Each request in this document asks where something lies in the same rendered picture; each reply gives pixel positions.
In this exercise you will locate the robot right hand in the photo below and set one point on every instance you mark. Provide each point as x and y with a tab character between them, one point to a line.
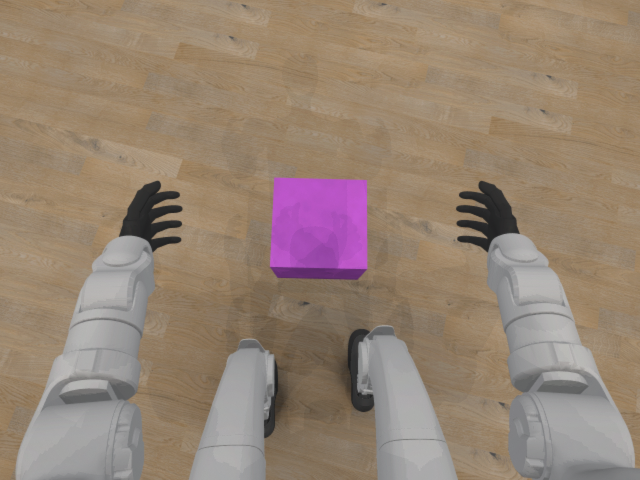
498	215

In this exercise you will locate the right robot forearm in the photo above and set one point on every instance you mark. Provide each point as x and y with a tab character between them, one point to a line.
546	354

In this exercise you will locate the right robot upper arm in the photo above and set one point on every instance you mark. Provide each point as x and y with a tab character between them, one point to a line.
561	436

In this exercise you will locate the robot right thigh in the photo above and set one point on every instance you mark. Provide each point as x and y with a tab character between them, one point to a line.
409	440

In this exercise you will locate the robot left hand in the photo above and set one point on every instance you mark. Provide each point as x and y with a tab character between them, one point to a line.
140	215

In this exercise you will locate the left robot upper arm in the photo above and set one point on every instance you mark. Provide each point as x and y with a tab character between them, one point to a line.
85	441

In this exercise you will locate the right robot foot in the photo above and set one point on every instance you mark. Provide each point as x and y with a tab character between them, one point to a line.
361	401

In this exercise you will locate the left robot forearm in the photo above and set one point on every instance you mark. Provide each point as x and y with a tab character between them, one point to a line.
99	360

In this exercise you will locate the carton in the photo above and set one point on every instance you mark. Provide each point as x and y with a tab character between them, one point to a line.
319	228

